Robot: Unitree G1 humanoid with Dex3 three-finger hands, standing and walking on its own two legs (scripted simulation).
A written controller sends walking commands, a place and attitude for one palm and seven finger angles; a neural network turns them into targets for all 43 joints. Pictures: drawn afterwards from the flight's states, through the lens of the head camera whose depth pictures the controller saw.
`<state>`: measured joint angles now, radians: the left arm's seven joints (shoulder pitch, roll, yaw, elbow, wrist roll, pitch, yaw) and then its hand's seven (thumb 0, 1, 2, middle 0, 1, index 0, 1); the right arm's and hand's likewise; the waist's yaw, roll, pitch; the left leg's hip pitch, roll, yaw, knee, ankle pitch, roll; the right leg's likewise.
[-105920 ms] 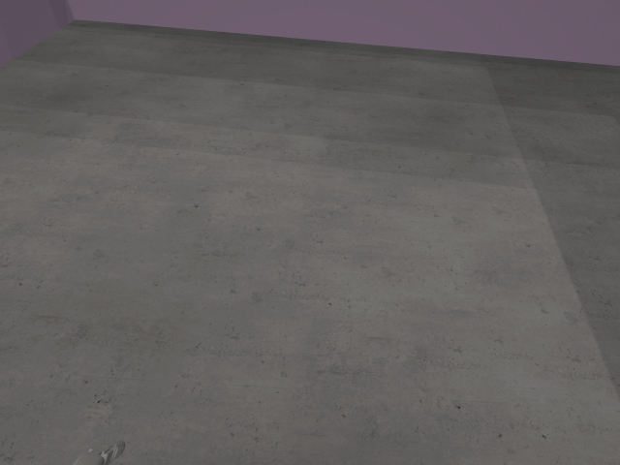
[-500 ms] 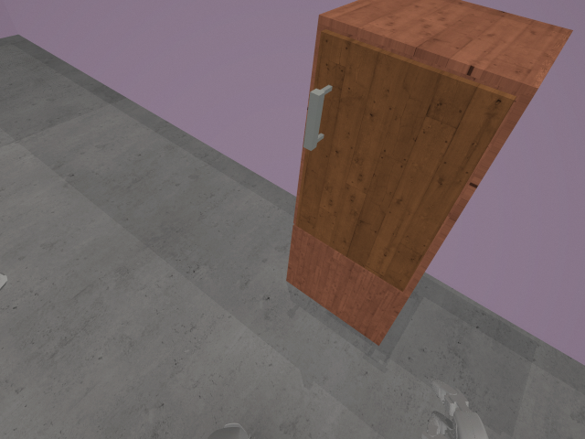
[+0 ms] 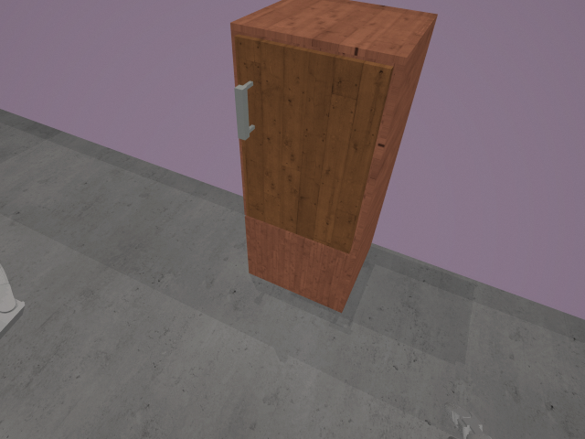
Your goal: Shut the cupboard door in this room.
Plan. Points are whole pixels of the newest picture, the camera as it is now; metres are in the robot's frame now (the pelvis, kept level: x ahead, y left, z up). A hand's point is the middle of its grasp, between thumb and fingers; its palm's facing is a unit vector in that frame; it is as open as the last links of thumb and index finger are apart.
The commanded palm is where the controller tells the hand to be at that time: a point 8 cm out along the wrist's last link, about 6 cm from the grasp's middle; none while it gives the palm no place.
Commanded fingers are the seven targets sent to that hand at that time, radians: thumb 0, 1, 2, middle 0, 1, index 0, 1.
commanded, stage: stop stepping back and stand still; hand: left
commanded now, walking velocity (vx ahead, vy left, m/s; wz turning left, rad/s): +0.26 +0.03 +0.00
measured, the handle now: (246, 110) +0.90 +0.11 +0.03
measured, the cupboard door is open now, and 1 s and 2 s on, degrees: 0 0 0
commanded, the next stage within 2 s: let the arm hang, fingers relaxed in 0.48 s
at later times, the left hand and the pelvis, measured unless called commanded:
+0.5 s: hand (5, 325) +0.20 +0.27 +0.17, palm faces +0.44 -0.77 -0.46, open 7.4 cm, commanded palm +0.14 +0.31 +0.18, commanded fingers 0.00 0.90 0.90 -0.20 -0.30 -0.20 -0.30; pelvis -0.01 +0.01 -0.01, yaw -1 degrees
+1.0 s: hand out of the picture +0.07 +0.21 -0.17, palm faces +0.05 -0.99 -0.16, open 6.9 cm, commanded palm none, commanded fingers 0.00 0.90 0.90 -0.20 -0.30 -0.20 -0.30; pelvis +0.01 +0.03 +0.01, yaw +1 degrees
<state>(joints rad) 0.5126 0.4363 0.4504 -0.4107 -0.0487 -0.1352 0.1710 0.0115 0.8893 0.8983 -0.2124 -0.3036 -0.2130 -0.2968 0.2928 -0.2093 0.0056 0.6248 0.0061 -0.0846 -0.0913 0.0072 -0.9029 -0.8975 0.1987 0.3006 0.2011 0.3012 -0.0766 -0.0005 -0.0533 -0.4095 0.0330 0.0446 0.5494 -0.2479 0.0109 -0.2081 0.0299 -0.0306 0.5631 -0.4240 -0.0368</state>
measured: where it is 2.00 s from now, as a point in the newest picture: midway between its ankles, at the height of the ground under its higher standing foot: outside the picture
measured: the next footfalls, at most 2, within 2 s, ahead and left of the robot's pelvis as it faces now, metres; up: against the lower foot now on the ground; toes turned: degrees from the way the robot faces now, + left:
left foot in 0.28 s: +0.05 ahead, +0.15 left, +0.00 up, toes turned +5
